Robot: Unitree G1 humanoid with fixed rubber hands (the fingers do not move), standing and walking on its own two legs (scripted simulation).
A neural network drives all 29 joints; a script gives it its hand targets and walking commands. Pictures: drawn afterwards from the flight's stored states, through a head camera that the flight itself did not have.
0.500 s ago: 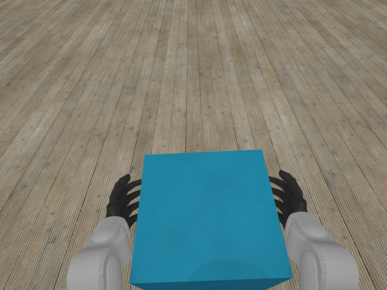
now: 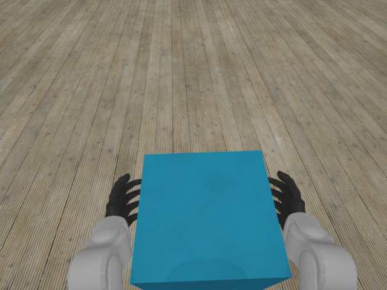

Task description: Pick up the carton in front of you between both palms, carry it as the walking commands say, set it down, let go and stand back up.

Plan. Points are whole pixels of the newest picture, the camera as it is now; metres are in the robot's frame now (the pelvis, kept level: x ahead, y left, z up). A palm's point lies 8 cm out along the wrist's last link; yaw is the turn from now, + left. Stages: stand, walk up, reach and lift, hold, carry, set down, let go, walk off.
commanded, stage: carry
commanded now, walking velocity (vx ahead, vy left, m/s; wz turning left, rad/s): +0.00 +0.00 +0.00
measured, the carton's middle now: (204, 229) +0.23 +0.00 +0.02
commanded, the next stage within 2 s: hold in 1.72 s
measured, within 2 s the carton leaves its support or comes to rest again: neither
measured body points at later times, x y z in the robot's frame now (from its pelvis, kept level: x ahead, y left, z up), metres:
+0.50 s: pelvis +0.07 -0.02 -0.01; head +0.05 -0.03 +0.44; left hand +0.30 +0.13 +0.08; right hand +0.31 -0.17 +0.08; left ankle +0.01 +0.09 -0.74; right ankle +0.04 -0.12 -0.74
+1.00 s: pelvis +0.04 -0.03 +0.00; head +0.02 -0.03 +0.45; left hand +0.30 +0.13 +0.04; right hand +0.30 -0.17 +0.04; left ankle +0.01 +0.09 -0.74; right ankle +0.04 -0.12 -0.74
